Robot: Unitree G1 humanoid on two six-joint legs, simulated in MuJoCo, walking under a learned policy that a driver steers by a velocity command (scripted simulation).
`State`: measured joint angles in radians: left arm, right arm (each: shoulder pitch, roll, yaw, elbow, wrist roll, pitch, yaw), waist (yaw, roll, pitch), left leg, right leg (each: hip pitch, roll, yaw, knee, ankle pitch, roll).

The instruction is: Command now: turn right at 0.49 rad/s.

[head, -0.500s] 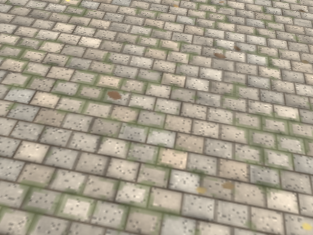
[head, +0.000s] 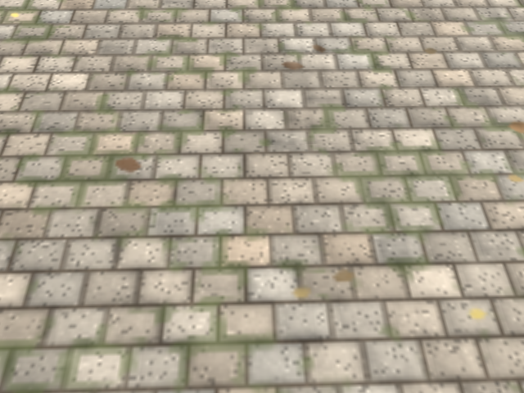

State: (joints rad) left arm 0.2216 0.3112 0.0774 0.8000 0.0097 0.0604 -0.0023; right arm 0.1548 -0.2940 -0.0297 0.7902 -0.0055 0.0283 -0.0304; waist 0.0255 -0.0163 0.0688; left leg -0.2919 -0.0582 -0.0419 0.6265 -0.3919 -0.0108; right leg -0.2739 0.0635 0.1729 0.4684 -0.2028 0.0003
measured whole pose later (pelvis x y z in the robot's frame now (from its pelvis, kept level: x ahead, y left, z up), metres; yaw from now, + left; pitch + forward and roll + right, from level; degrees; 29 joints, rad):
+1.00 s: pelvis +0.13 +0.02 +0.00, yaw -12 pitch +0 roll -1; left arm 0.36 0.28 0.04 0.94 0.02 -0.05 -0.02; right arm 0.22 -0.26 -0.04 0.84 -0.03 -0.06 0.02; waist 0.03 -0.03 0.01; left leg -0.27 -0.02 0.07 0.49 -0.23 0.07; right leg -0.25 0.02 0.03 0.92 -0.40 -0.09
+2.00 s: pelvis +0.65 -0.08 -0.02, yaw +3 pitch +0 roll +0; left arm 0.43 0.19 0.03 1.03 0.02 -0.07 0.04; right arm 0.04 -0.20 -0.03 0.86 -0.04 -0.03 0.04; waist 0.03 0.00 0.07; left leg -0.43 -0.06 0.15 0.57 -0.18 0.19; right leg 0.07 -0.01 -0.31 0.53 -0.49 -0.03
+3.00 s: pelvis +1.15 -0.01 -0.01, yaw +15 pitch +0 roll -2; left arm 0.38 0.20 0.02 0.98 0.00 -0.05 0.01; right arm 0.10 -0.20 0.00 0.88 -0.03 -0.06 -0.02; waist 0.06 0.02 0.06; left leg -0.38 0.00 0.02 0.50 -0.05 0.04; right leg -0.08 0.08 -0.02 0.45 -0.35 -0.05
